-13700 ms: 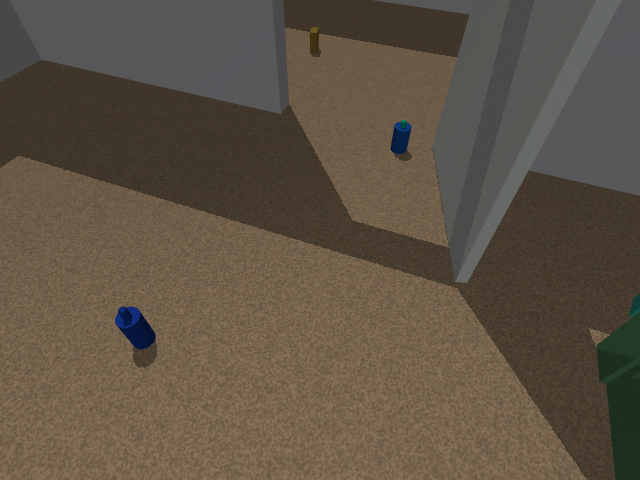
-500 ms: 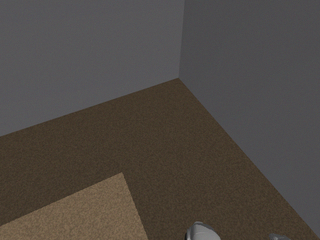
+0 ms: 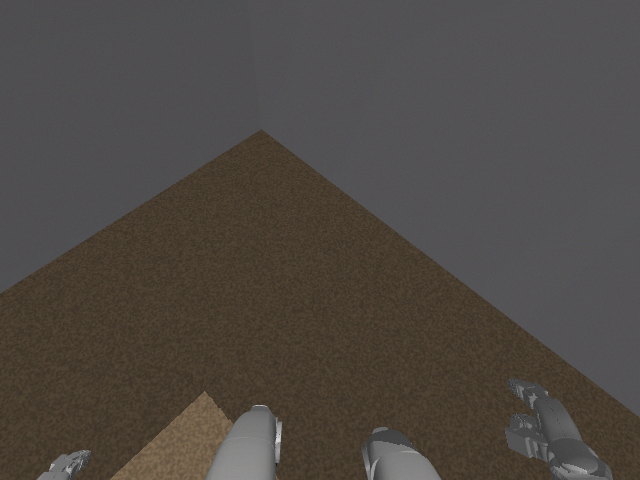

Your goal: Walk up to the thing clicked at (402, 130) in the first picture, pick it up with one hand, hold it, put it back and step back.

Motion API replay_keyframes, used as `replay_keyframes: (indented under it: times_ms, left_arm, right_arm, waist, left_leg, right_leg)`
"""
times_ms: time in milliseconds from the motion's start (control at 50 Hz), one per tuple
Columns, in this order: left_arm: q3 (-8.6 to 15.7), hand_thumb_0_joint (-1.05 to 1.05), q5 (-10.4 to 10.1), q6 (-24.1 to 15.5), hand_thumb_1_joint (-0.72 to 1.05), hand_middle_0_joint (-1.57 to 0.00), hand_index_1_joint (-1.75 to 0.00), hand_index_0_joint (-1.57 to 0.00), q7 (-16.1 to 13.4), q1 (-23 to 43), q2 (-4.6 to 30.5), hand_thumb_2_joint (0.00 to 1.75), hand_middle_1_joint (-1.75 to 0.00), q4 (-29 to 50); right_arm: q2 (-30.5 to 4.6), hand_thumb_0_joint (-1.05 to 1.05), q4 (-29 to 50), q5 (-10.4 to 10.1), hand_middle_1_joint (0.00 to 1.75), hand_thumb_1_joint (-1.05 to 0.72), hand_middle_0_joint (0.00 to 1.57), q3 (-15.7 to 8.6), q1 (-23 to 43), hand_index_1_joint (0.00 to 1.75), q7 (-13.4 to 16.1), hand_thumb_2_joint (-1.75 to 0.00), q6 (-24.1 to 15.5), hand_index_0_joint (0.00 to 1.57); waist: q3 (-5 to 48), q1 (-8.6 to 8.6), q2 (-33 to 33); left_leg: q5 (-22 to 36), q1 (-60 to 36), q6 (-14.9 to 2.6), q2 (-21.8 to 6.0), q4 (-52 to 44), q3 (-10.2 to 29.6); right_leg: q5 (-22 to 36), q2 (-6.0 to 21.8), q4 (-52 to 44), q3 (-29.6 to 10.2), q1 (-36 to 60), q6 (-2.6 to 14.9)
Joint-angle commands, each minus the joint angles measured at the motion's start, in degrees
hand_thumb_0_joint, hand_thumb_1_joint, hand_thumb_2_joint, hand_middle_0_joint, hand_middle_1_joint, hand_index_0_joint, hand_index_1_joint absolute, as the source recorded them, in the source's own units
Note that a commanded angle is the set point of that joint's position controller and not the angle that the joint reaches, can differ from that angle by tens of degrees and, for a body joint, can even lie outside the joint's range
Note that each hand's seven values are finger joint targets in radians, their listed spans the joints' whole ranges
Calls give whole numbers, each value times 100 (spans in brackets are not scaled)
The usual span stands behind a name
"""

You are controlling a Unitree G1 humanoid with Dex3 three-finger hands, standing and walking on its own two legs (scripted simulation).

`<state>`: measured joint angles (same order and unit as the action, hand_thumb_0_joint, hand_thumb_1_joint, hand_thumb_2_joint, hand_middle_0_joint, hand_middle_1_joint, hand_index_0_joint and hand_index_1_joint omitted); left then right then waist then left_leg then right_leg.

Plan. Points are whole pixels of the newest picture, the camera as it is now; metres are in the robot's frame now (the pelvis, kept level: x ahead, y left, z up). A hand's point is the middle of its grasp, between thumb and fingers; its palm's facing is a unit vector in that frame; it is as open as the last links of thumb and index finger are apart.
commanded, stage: walk up
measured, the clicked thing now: out of the picture -0.30 -1.55 -0.66
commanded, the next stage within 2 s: none
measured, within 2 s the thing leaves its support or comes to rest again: neither
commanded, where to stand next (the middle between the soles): +0.02 -0.05 m, yaw -113 degrees
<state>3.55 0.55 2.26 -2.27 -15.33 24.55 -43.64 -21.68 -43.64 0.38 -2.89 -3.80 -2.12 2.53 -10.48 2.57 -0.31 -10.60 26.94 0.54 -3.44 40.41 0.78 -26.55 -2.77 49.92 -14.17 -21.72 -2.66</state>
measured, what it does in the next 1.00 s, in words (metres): steps on the spot, turning right: right foot, then left foot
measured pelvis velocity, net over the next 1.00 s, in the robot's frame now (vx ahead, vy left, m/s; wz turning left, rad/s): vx -0.01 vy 0.08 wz -1.02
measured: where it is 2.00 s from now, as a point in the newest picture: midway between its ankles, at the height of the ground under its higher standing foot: outside the picture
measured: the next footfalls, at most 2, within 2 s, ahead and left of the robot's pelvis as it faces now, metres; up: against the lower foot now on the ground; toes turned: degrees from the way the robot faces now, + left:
right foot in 0.44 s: -0.07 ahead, -0.09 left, +0.00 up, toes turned -31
left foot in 0.74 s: +0.07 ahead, +0.09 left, +0.00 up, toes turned -43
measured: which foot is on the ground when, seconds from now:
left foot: down 0.00-0.46, up 0.48-0.72, down 0.74-1.00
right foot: up 0.00-0.42, down 0.44-0.74, up 0.76-1.00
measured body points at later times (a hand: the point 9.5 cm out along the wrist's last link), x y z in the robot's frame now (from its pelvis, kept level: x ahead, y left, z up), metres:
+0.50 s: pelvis -0.04 +0.07 +0.00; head -0.03 +0.04 +0.45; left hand +0.18 +0.32 -0.08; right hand -0.10 -0.30 -0.10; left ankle +0.10 +0.13 -0.70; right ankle -0.10 -0.06 -0.71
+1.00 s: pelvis -0.01 +0.08 +0.04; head +0.02 +0.07 +0.49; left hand +0.33 +0.14 -0.08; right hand -0.29 -0.12 -0.05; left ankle +0.04 +0.12 -0.71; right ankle -0.11 -0.06 -0.65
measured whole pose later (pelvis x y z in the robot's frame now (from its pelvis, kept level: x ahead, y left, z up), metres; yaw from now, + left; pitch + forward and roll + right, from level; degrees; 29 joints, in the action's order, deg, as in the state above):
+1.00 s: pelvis -0.01 +0.08 +0.04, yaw -58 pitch -1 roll -2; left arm 3.7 1.1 3.2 4.8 -13.9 25.8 -45.5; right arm -24.2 -47.3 2.4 -4.7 -20.2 -1.8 -1.2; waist -3.1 -5.4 1.2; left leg -14.5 7.5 -2.8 -3.1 22.5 -15.0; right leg -11.9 1.5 49.6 -0.8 -28.4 -1.1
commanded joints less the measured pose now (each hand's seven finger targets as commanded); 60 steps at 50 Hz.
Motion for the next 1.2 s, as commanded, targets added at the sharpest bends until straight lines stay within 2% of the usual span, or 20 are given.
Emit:
replay_keyframes:
  times_ms: [0,60,260,320,400,420,440,460,540,620,680,700,720,740,800,880,1040,1120,1160,1180]
  left_arm:
    - [395,0,47,50,90,-20,-30,-20,-24,-853,987,90,-30,158]
    - [434,0,45,149,90,-20,-30,-20,251,-916,1008,90,-30,53]
    - [437,0,197,189,90,-20,-30,-20,692,-25,979,90,-30,550]
    - [468,0,167,168,90,-20,-30,-20,785,-266,942,90,-30,511]
    - [622,0,227,147,90,-20,-30,-20,813,-1485,1093,90,-30,192]
    - [660,0,270,154,90,-20,-30,-20,775,-1575,1278,90,-30,177]
    - [713,0,354,160,90,-20,-30,-20,719,-1171,1678,90,-30,441]
    - [714,0,375,197,90,-20,-30,-20,714,-408,1956,90,-30,769]
    - [655,0,207,70,90,-20,-30,-20,588,681,1545,90,-30,1026]
    - [530,0,203,-61,90,-20,-30,-20,578,222,1348,90,-30,909]
    - [447,0,197,-90,90,-20,-30,-20,510,727,1436,90,-30,896]
    - [345,0,179,-96,90,-20,-30,-20,478,874,1197,90,-30,936]
    - [199,0,106,-62,90,-20,-30,-20,451,360,555,90,-30,818]
    - [265,0,122,-51,90,-20,-30,-20,410,0,852,90,-30,715]
    - [453,0,40,-56,90,-20,-30,-20,484,-99,1302,90,-30,281]
    - [299,0,16,-81,90,-20,-30,-20,655,15,1016,90,-30,214]
    - [180,0,66,-166,90,-20,-30,-20,537,884,988,90,-30,562]
    - [227,0,93,-245,90,-20,-30,-20,384,215,1008,90,-30,448]
    - [474,0,177,-348,90,-20,-30,-20,200,-850,1551,90,-30,285]
    - [551,0,190,-389,90,-20,-30,-20,116,-948,1893,90,-30,445]
  right_arm:
    - [-1499,0,637,-2,30,-90,20,-495,142,30,145,-90,-128,20]
    - [-1312,0,609,44,30,-90,20,-437,308,30,173,-90,-187,20]
    - [-1727,0,429,61,30,-90,20,-761,-653,30,297,-90,-372,20]
    - [-1885,0,503,149,30,-90,20,-832,-420,30,250,-90,-379,20]
    - [-1806,0,428,253,30,-90,20,-807,-3,30,207,-90,-278,20]
    - [-1590,0,358,194,30,-90,20,-720,-37,30,197,-90,-235,20]
    - [-1116,0,417,58,30,-90,20,-530,-165,30,188,-90,-244,20]
    - [-1436,0,520,-77,30,-90,20,-569,275,30,242,-90,-268,20]
    - [-1534,0,-120,-95,30,-90,20,-529,-1008,30,92,-90,-265,20]
    - [-1509,0,25,-11,30,-90,20,-427,-764,30,81,-90,-363,20]
    - [-1421,0,-118,-18,30,-90,20,-452,-1525,30,144,-90,-486,20]
    - [-1540,0,-213,37,30,-90,20,-530,-2188,30,204,-90,-535,20]
    - [-2011,0,-188,130,30,-90,20,-657,-2208,30,272,-90,-566,20]
    - [-2276,0,102,150,30,-90,20,-668,-1513,30,241,-90,-571,20]
    - [-1790,0,155,94,30,-90,20,-540,-857,30,188,-90,-670,20]
    - [-1375,0,203,167,30,-90,20,-482,-950,30,123,-90,-627,20]
    - [-1662,0,456,147,30,-90,20,-603,-1610,30,-16,-90,-469,20]
    - [-1641,0,639,74,30,-90,20,-601,-1408,30,-44,-90,-338,20]
    - [-1260,0,814,-11,30,-90,20,-436,-1345,30,-39,-90,-351,20]
    - [-1001,0,1062,-31,30,-90,20,-346,-1171,30,-55,-90,-393,20]
  waist:
    - [1427,-164,-1338]
    - [1361,-58,-1602]
    - [1459,-502,-875]
    - [1607,-363,-1003]
    - [1922,376,-455]
    - [1555,554,451]
    - [1009,499,2076]
    - [196,304,1844]
    - [939,-467,1608]
    - [904,-174,1078]
    - [803,-686,975]
    - [863,-1078,615]
    - [891,-916,-1267]
    - [536,-595,-1222]
    - [313,-228,-640]
    - [568,-489,-1030]
    - [721,-863,-744]
    - [1193,-445,-556]
    - [1850,316,660]
    - [1721,345,1499]
  left_leg:
    - [-38,-1203,-1074,-1906,-2249,1755]
    - [-262,-1398,-789,-1334,-2110,646]
    - [-233,-2274,-1141,-2317,-2124,-186]
    - [-960,-1619,-1008,-2394,-2173,-706]
    - [-2700,-210,-330,-1758,-1169,-1470]
    - [-3084,406,-35,-1254,-208,-1639]
    - [-2884,1447,249,-364,1086,-1872]
    - [-2504,1330,392,-91,1545,-698]
    - [-974,243,319,-2,1821,-481]
    - [-1473,64,187,276,690,-214]
    - [-1291,-1858,-132,315,-626,223]
    - [-1134,-3180,-249,86,-1640,558]
    - [-2757,-3267,-161,-1083,-2670,2071]
    - [-3995,-2135,-441,-2477,-3450,3650]
    - [-2628,-1187,295,-1583,-3461,1756]
    - [-1371,-1804,169,-904,-3050,-139]
    - [-380,-2408,-272,-1593,-2486,-653]
    - [1381,-1953,-447,-1552,-871,-1189]
    - [991,-112,-109,-645,1734,-1459]
    - [-2182,1851,227,202,2482,-1077]
  right_leg:
    - [-169,-10,2406,557,-660,196]
    - [614,80,2555,649,-803,64]
    - [136,863,431,1277,-926,59]
    - [112,835,-216,1631,-222,267]
    - [215,492,-1514,2052,1536,736]
    - [-143,594,-2217,1276,1643,998]
    - [-1794,1626,-3477,-1272,1035,1541]
    - [-2752,1874,-4259,-2523,-382,1912]
    - [-1160,806,-3590,-562,-118,1163]
    - [-978,988,-3333,-1238,286,1308]
    - [-865,1002,-2978,-1365,-1025,1147]
    - [-804,600,-2401,-861,-1977,687]
    - [-422,-435,-357,165,-2415,371]
    - [-69,-471,675,476,-2614,228]
    - [1053,193,962,471,-1376,231]
    - [1659,380,419,1294,-1172,175]
    - [983,564,-1035,1808,-826,270]
    - [741,231,-1945,1985,631,512]
    - [445,776,-2760,400,2885,1123]
    - [1500,1947,-2558,-2020,3804,1918]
